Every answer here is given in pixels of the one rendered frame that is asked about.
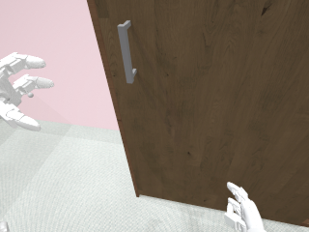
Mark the right robot hand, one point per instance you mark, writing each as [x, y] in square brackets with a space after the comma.
[246, 214]

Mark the robot left upper arm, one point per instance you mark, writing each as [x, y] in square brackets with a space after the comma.
[4, 227]

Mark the handle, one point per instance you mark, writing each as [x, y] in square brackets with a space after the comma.
[123, 37]

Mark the left robot hand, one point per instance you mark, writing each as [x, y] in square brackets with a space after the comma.
[13, 64]

